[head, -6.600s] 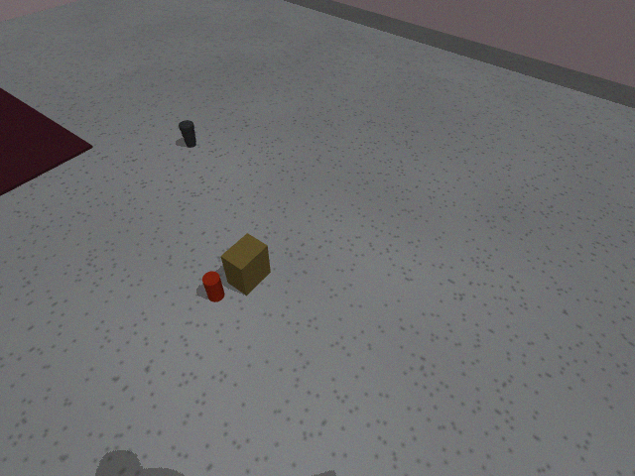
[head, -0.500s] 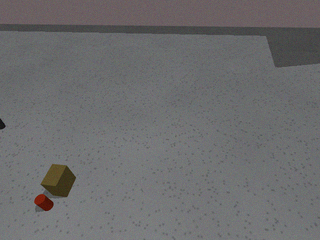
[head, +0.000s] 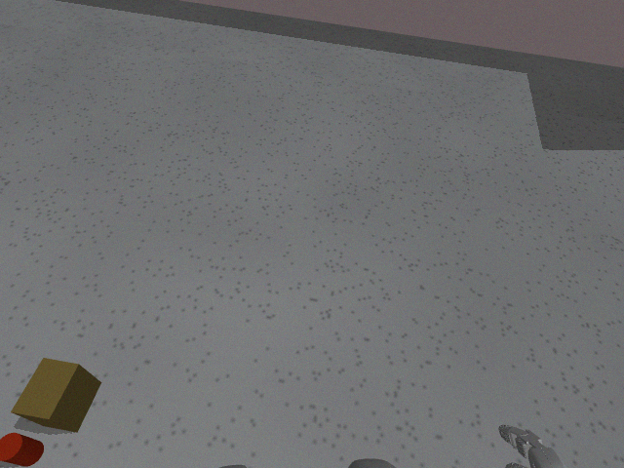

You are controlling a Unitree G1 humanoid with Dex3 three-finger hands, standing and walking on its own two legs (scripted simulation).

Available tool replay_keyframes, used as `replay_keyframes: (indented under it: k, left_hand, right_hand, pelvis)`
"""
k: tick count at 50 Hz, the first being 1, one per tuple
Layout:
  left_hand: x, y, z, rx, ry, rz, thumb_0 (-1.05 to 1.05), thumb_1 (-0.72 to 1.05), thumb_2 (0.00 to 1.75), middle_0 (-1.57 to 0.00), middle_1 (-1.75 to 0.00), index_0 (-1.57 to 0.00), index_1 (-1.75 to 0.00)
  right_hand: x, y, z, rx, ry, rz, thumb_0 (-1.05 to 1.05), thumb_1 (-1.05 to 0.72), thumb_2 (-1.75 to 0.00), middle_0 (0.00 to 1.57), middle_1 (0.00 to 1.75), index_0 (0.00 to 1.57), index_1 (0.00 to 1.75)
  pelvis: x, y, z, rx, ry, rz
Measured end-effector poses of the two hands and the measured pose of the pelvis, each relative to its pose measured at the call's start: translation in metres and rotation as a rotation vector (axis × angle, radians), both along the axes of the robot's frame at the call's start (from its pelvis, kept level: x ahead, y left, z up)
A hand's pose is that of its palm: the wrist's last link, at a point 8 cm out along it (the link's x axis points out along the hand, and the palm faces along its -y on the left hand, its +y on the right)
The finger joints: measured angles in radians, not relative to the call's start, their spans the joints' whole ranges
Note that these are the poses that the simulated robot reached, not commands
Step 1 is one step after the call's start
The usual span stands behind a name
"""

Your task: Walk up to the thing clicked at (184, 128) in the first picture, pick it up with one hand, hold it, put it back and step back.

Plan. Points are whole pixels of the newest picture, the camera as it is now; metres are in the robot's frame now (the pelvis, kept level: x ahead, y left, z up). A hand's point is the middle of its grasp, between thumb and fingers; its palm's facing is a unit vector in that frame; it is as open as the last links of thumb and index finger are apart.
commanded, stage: walk up
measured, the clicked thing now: out of the picture +0.98 +1.40 -0.70
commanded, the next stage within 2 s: none
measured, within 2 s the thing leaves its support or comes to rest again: neither
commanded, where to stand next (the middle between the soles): +0.88 -0.01 m, yaw -2 degrees
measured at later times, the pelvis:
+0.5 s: pelvis +0.24 -0.05 +0.01, yaw -2 degrees
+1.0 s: pelvis +0.44 +0.01 +0.01, yaw -1 degrees
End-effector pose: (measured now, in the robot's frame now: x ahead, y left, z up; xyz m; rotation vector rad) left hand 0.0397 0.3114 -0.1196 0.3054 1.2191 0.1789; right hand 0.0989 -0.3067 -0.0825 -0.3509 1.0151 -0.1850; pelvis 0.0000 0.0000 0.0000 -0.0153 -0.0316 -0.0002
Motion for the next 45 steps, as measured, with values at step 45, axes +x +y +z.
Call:
replay_keyframes:
  k: [45]
  left_hand:
    - [0.399, 0.015, -0.005, 0.007, -0.003, -0.019, 0.01, 0.91, 0.89, -0.2, -0.3, -0.2, -0.3]
  right_hand:
    - [0.392, 0.002, 0.006, -0.035, 0.0, -0.004, 0.01, -0.91, -0.9, 0.21, 0.3, 0.21, 0.3]
  pelvis:
    - [0.409, 0.009, -0.004, -0.014, -0.02, -0.012]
